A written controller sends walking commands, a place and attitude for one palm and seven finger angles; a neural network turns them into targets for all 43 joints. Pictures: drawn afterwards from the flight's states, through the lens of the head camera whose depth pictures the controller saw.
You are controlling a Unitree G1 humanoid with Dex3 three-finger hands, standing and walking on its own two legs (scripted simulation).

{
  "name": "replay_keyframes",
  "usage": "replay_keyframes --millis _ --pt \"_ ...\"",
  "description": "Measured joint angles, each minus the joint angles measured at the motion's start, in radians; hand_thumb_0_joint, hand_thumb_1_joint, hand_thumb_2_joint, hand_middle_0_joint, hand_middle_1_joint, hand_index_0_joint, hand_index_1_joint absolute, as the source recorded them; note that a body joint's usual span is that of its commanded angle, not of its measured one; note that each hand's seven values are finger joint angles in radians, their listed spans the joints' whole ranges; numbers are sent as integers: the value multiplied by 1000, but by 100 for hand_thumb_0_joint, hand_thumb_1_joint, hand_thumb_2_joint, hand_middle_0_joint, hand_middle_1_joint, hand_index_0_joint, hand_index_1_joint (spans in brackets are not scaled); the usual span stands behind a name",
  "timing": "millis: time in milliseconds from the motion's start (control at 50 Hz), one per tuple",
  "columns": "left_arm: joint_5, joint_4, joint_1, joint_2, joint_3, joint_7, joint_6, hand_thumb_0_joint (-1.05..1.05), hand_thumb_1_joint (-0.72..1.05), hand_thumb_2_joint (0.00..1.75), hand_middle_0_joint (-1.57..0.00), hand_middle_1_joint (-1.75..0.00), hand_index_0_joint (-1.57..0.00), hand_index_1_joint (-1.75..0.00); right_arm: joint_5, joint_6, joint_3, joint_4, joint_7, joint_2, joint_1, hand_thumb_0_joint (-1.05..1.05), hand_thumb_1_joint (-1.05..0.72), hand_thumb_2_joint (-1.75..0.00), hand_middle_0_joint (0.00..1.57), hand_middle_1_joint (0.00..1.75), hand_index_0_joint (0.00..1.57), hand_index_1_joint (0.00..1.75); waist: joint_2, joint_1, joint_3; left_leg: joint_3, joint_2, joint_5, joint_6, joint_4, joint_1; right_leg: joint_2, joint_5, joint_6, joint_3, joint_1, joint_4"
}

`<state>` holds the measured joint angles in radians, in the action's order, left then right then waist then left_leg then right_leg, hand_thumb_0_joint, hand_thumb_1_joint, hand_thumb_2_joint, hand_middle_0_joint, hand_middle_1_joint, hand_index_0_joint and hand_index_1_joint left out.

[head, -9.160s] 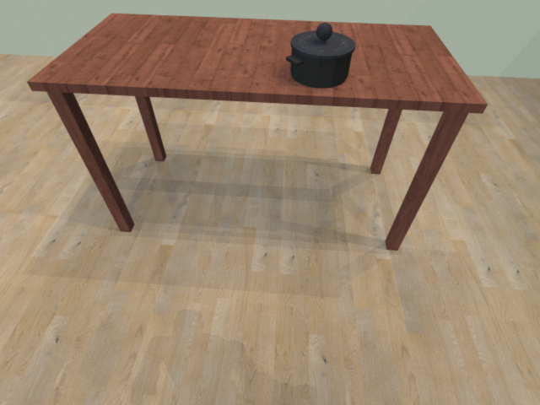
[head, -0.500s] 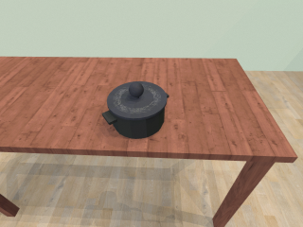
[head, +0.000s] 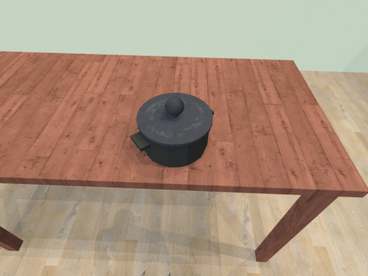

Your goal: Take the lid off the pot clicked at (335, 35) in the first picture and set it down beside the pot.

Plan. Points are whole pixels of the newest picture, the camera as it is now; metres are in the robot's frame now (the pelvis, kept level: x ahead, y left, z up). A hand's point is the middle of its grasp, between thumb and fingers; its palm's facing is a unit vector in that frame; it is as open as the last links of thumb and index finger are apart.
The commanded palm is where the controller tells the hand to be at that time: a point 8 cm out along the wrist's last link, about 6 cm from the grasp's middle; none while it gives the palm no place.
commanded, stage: come to a stop and stand still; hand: left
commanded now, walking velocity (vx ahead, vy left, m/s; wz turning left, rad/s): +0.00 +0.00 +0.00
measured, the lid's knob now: (174, 106) +0.47 +0.05 +0.13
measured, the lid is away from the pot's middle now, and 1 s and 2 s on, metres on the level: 0.00 0.00 0.00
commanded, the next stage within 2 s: look again from close up in 1.04 s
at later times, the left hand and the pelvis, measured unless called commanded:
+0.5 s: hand out of the picture +0.03 +0.15 -0.17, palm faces +0.01 -0.98 -0.17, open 7.3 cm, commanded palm none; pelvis +0.04 -0.01 +0.00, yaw +0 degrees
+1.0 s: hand out of the picture +0.04 +0.12 -0.17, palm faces +0.01 -0.99 -0.16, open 7.3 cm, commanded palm none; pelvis +0.06 -0.03 +0.00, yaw +0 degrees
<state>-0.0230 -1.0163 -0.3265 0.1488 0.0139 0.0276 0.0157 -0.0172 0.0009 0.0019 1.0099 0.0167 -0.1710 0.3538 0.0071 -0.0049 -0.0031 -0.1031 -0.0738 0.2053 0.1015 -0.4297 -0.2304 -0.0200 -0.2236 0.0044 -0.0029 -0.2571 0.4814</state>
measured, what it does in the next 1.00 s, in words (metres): shifts its weight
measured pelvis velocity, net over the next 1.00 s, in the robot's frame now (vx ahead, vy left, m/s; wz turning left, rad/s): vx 0.06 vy -0.03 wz -0.01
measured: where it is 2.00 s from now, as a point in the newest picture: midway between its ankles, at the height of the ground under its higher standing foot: outside the picture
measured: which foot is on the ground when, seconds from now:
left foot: down 0.00-1.00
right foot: down 0.00-1.00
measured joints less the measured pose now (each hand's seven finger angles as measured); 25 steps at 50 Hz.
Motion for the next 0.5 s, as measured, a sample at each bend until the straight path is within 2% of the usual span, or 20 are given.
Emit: replay_keyframes --millis 180,500 --pt "4 -35 11 -8 3 8 -8 0 91 90 -20 -30 -20 -30 1 -16 8 39 10 22 -20 1 -93 -90 20 30 20 30 10 1 1 5 3 21 -4 11 31 3 -16 -14 2 35 -20" --pt "10 -78 7 -24 11 15 -14 1 92 90 -20 -30 -20 -30 5 -31 11 79 20 21 -47 1 -92 -90 20 30 20 30 1 5 -13 10 19 61 -22 12 75 21 -48 0 5 84 -35"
